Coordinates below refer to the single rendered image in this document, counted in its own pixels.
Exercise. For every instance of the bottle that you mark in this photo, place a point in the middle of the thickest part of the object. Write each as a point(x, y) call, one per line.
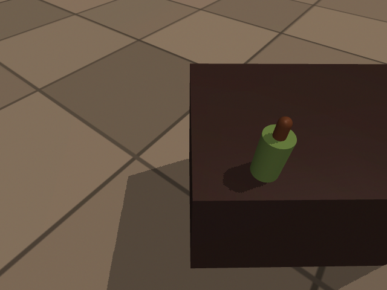
point(273, 150)

